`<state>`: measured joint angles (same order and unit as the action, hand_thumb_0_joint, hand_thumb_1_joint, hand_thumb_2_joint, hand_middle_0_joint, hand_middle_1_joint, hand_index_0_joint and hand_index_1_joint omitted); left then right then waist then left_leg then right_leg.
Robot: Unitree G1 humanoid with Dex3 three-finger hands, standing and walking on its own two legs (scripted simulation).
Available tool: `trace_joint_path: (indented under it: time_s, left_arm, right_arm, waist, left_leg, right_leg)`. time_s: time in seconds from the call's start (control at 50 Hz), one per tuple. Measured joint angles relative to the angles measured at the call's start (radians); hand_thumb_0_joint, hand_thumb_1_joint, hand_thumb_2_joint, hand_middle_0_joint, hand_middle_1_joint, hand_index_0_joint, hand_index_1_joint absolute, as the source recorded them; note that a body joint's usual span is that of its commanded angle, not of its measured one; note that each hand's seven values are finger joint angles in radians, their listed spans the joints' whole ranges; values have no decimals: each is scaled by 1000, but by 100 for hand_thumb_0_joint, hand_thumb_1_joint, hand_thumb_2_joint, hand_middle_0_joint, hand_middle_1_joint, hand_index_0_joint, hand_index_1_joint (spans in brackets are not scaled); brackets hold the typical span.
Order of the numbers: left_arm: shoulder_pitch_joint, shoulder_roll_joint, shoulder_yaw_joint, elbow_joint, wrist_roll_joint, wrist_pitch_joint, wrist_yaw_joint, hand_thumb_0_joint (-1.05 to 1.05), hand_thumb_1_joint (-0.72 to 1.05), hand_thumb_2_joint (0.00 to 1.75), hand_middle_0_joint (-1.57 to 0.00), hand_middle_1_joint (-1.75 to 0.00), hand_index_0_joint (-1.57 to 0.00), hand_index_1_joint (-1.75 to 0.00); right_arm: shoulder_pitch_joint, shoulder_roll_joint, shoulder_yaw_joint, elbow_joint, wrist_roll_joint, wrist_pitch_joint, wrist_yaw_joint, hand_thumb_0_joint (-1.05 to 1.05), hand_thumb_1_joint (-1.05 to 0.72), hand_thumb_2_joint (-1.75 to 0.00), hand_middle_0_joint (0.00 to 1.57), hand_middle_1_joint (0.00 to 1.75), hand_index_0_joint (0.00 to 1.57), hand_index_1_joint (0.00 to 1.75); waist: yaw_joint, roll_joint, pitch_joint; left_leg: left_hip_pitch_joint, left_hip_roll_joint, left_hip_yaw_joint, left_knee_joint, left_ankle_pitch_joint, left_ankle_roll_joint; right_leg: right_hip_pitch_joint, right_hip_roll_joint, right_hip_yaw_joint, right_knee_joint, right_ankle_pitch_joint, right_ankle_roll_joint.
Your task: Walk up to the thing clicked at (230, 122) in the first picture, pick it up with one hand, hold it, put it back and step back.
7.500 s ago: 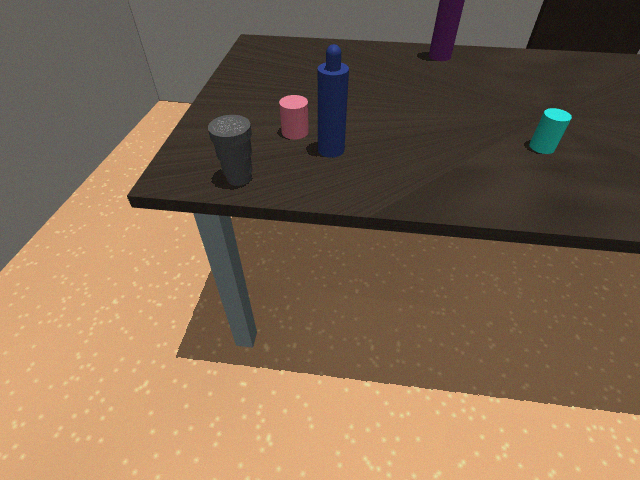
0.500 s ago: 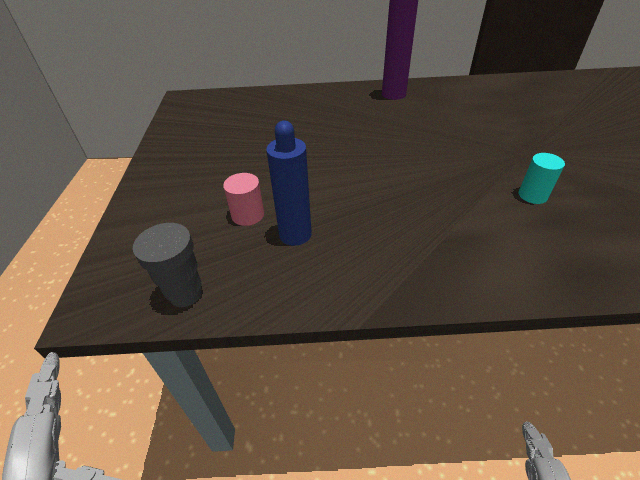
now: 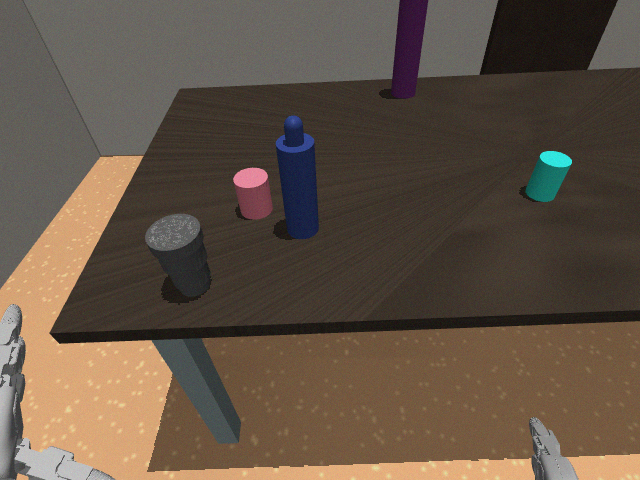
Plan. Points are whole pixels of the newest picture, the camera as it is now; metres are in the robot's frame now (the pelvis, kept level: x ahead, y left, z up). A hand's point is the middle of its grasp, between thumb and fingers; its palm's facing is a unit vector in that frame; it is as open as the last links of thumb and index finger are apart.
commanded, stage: rise first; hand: left
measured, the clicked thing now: (184, 259) +0.45 +0.25 +0.02
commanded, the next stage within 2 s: go down in 0.46 s
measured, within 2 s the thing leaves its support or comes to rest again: neither
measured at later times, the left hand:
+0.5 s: hand (47, 387) +0.20 +0.28 +0.12, palm faces +0.41 -0.80 -0.44, open 17.6 cm
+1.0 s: hand (17, 342) +0.24 +0.33 +0.13, palm faces +0.41 -0.86 -0.30, open 17.5 cm
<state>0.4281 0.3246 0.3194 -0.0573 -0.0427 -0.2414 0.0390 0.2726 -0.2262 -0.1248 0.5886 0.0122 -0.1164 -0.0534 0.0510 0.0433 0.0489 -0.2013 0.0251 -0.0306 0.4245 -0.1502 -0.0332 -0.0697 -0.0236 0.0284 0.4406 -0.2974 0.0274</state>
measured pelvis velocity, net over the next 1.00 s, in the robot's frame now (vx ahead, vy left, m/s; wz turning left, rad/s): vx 0.00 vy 0.00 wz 0.02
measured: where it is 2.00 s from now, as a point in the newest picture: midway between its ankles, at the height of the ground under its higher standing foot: outside the picture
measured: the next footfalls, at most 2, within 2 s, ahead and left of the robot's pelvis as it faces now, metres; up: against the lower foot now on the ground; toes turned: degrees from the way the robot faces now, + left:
none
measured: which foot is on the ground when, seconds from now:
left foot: down 0.00-1.00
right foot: down 0.00-1.00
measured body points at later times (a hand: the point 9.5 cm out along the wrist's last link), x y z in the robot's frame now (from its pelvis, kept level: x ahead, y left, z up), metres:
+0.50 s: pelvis +0.01 +0.00 +0.00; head +0.00 -0.02 +0.45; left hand +0.17 +0.32 +0.14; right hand +0.17 -0.26 -0.08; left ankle +0.06 +0.14 -0.74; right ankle -0.03 -0.14 -0.74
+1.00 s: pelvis +0.00 +0.00 -0.01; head +0.00 +0.00 +0.44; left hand +0.21 +0.38 +0.15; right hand +0.17 -0.25 -0.08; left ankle +0.06 +0.14 -0.74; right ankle -0.03 -0.14 -0.74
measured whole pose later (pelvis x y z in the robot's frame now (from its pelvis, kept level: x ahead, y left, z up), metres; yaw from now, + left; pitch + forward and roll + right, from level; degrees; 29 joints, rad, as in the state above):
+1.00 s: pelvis +0.00 +0.00 -0.01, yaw +1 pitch -2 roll +0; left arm 0.11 0.44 0.52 0.19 -0.17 -0.30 -0.18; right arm 0.25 -0.21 -0.08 0.58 0.02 -0.11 -0.06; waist 0.03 0.02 0.00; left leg -0.31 0.02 -0.05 0.54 -0.20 -0.03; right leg -0.16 -0.03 0.01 0.53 -0.35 0.03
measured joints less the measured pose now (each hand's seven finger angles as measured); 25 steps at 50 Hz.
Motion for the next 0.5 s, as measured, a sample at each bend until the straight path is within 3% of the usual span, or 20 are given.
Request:
trace_joint_path:
  time_s: [0.5]
  left_arm:
    - [-16,26,54,-58,2,-59,-5,-1,-60,6,-6,-6,-6,-7]
  right_arm:
    - [9,-1,-15,-10,3,-20,6,-1,48,-6,6,5,6,5]
  waist:
    - [8,-2,-2]
  left_leg:
    - [5,-5,1,-1,-8,2]
  right_leg:
    - [7,-6,-1,-2,-7,2]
